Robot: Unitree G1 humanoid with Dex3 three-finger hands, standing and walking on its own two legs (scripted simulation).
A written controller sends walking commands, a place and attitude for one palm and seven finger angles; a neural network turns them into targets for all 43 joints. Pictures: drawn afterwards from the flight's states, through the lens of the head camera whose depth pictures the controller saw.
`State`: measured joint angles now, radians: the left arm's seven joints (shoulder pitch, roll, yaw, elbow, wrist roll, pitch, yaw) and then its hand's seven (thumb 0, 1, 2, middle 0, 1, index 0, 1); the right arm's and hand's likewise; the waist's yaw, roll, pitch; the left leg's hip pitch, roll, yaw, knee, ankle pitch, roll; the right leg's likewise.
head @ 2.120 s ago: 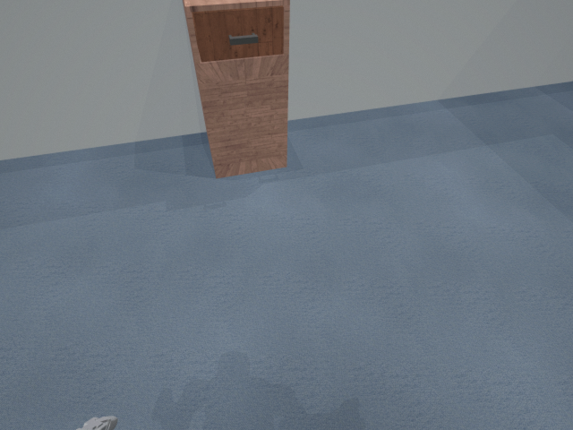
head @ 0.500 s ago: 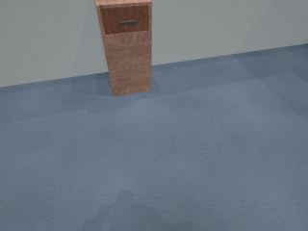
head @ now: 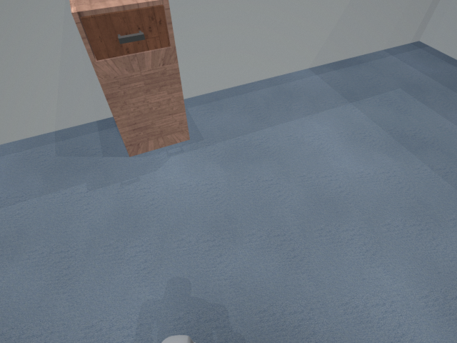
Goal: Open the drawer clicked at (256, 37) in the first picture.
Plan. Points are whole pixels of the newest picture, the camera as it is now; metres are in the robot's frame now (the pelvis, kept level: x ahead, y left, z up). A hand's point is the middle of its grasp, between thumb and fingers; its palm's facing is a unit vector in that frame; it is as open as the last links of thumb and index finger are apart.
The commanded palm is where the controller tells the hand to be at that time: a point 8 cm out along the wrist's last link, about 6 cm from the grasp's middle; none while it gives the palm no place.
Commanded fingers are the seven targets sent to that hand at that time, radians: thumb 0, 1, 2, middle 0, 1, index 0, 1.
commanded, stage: walk to a spot facing it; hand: left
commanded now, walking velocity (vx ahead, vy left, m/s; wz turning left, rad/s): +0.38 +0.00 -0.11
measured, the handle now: (130, 36) +1.27 +0.55 -0.05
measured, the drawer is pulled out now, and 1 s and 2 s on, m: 0.00 0.00 0.00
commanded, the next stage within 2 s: turn to face it in 1.10 s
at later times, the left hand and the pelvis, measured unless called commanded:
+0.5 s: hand (141, 287) +0.26 +0.23 -0.18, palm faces -0.01 -0.99 -0.15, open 7.4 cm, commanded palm none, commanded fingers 0.00 0.90 0.90 -0.20 -0.30 -0.20 -0.30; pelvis +0.24 +0.06 +0.00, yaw -6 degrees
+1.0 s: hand (205, 173) +0.60 +0.13 -0.17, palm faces -0.18 -0.97 -0.15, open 7.3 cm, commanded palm none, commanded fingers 0.00 0.90 0.90 -0.20 -0.30 -0.20 -0.30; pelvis +0.48 -0.01 -0.01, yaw -11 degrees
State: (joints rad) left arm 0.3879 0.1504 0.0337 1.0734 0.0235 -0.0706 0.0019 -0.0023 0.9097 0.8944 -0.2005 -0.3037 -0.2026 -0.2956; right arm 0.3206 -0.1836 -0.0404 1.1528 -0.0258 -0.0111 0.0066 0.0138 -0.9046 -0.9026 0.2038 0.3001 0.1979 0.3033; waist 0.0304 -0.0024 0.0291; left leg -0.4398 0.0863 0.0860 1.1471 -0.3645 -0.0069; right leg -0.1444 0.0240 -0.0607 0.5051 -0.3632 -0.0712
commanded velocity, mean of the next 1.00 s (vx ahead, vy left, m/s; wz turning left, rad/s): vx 0.37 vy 0.00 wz -0.14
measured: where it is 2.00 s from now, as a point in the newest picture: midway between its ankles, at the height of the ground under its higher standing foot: (247, 246)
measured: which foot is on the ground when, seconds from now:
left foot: up 0.00-0.28, down 0.30-0.90, up 0.92-1.00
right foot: down 0.00-0.32, up 0.34-0.86, down 0.88-1.00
